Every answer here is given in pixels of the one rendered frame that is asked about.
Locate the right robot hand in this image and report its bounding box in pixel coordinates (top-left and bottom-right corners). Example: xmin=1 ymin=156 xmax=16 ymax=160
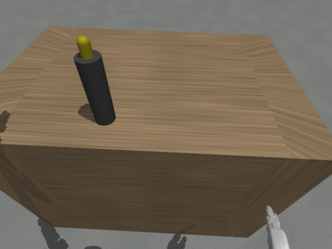
xmin=266 ymin=205 xmax=290 ymax=249

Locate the bottle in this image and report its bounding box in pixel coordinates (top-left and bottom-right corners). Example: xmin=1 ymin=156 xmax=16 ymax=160
xmin=74 ymin=36 xmax=116 ymax=126

